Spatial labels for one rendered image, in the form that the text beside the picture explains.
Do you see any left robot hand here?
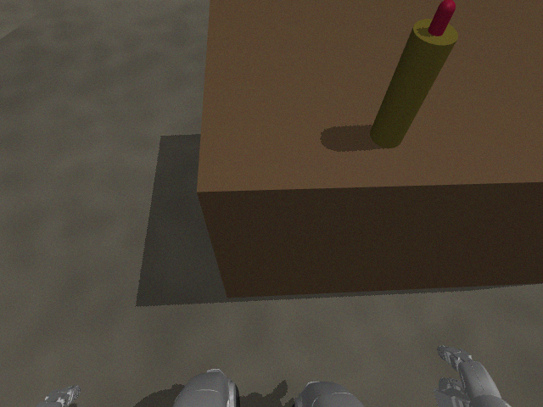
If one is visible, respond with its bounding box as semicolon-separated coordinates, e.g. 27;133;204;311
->
36;386;81;407

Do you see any bottle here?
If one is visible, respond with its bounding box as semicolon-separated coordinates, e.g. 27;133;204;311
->
370;0;458;148

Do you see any right robot hand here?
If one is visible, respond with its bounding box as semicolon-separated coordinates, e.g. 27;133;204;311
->
434;346;501;407

